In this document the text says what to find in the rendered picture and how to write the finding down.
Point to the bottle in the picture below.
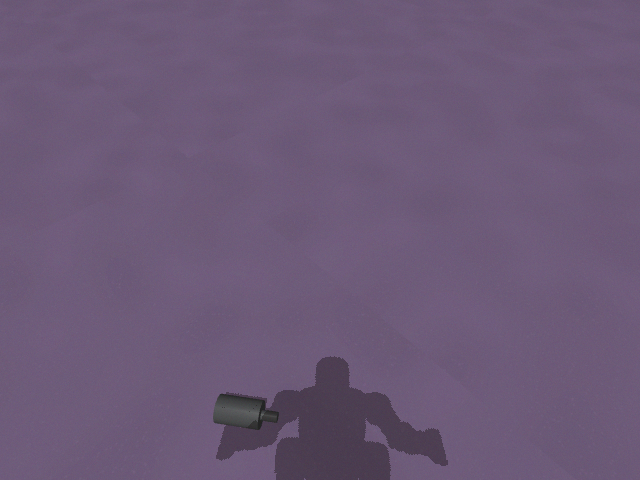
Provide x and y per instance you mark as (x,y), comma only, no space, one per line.
(242,412)

